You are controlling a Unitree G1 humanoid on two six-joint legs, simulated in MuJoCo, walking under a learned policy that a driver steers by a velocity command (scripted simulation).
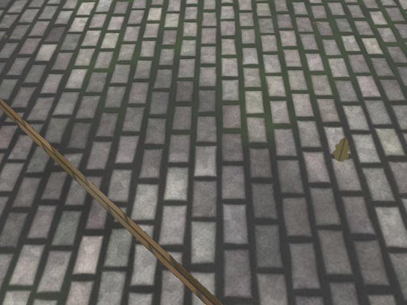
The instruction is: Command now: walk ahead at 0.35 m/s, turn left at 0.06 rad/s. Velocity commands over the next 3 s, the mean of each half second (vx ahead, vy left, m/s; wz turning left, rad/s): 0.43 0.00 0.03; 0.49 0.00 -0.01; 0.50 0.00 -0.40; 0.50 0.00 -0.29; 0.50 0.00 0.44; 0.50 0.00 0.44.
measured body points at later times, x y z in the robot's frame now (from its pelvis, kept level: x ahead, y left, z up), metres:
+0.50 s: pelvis +0.16 -0.01 -0.02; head +0.17 -0.03 +0.43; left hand +0.26 +0.24 -0.14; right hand +0.15 -0.26 -0.17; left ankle +0.02 +0.10 -0.69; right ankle +0.20 -0.09 -0.75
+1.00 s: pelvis +0.46 +0.05 -0.01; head +0.53 +0.05 +0.44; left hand +0.35 +0.28 -0.14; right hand +0.74 -0.11 -0.07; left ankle +0.64 +0.12 -0.61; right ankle +0.21 -0.09 -0.71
